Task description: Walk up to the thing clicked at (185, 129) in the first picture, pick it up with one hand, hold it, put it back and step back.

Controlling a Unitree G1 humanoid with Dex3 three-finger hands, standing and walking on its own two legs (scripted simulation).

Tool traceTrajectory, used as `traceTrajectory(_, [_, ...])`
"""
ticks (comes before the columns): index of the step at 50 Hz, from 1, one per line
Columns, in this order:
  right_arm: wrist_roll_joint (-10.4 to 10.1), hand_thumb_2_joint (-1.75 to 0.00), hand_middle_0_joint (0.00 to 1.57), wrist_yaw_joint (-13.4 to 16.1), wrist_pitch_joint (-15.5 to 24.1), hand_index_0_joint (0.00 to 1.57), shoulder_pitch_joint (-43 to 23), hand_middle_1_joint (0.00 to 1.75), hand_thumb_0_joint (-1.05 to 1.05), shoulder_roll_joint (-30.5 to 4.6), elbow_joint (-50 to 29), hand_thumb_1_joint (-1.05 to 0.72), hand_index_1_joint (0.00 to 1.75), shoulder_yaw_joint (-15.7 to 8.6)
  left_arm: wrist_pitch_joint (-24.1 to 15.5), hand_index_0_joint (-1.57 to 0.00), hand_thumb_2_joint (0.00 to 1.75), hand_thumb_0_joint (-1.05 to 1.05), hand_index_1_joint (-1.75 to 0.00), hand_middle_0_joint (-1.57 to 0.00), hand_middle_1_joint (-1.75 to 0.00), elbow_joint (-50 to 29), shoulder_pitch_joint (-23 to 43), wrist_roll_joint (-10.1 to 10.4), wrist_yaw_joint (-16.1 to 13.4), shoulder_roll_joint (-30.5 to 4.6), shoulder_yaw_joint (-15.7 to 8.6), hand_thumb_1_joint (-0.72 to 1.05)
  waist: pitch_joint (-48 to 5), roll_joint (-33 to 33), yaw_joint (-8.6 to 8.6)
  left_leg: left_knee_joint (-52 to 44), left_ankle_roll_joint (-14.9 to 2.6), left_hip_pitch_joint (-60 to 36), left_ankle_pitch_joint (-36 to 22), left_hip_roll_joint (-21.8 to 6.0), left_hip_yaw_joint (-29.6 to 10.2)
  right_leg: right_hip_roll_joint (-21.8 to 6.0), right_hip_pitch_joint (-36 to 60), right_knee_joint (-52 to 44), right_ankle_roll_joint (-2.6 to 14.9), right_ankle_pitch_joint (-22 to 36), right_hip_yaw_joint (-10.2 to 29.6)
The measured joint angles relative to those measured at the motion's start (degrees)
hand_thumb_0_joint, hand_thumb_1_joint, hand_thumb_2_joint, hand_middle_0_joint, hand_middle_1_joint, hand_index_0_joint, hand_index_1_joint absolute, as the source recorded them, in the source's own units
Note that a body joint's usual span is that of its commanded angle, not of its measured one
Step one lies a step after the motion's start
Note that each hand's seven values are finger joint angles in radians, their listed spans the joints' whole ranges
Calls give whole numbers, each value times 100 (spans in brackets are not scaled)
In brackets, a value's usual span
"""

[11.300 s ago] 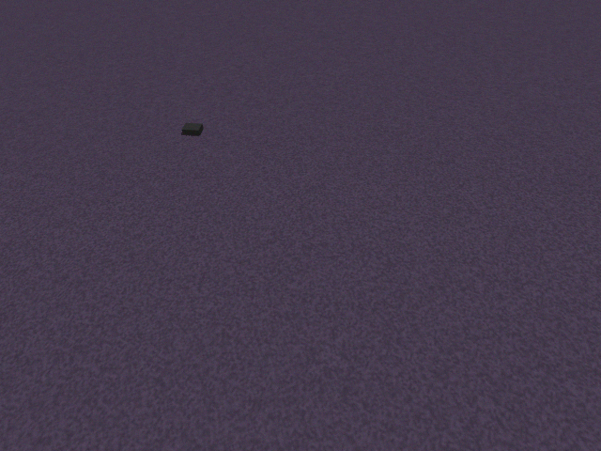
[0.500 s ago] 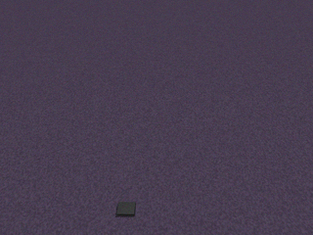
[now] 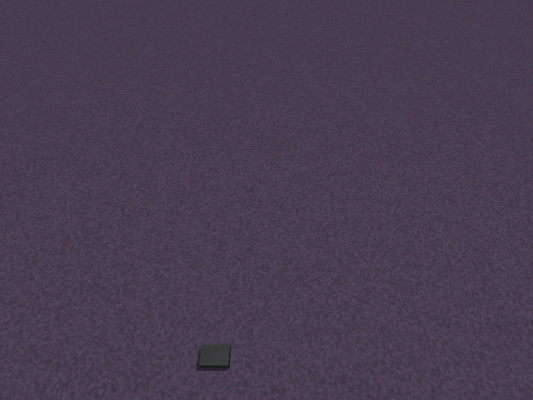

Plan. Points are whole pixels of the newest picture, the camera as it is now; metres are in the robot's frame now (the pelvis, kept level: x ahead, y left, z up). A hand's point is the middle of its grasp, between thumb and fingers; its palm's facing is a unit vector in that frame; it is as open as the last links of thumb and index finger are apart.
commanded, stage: stand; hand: left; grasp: from above
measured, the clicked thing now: (215, 356) +0.41 +0.21 -0.76
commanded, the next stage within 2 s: rise first in 0.68 s
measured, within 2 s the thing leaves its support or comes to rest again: neither
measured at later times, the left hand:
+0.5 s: hand out of the picture +0.06 +0.25 -0.16, palm faces -0.03 -0.94 -0.34, open 7.3 cm
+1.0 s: hand out of the picture +0.14 +0.25 -0.17, palm faces +0.00 -0.95 -0.32, open 8.4 cm
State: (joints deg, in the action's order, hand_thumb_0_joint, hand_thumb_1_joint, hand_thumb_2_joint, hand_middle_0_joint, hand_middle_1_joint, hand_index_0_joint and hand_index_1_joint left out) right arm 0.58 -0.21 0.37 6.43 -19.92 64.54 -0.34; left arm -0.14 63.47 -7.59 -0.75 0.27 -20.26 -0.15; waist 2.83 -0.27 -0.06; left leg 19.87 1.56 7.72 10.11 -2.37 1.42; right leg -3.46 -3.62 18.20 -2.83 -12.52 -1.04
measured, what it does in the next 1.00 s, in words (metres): stands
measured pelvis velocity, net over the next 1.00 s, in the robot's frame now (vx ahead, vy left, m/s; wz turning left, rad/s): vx -0.02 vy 0.00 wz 0.00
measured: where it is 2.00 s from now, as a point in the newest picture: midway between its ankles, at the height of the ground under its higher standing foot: outside the picture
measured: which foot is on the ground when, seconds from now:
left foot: down 0.00-1.00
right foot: down 0.00-1.00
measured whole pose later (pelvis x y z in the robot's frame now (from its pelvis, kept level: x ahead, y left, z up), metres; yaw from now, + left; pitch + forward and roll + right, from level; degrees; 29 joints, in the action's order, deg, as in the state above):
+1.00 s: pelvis -0.02 +0.00 -0.02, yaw +0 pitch +5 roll +0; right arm -1.4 1.7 2.3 11.7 -15.1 47.1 -1.3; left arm -0.7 62.5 4.1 -4.6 1.8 -19.9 -8.0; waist 1.6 -1.0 1.1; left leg 34.3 1.8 25.2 14.5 -3.2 0.5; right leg -2.9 -21.4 33.7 -2.4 -17.7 -0.9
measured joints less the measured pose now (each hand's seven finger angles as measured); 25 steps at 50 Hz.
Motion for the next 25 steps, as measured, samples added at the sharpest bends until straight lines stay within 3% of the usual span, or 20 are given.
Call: traceTrajectory(25, [-3,-90,20,-5,1,20,12,30,0,-8,10,-90,30,-1,-4,-20,90,0,-31,-20,-30,7,-44,-3,-1,-1,23,91,4,-3,-5,6,-3,17,-17,-1,9,0,-28,19,-4,14,12])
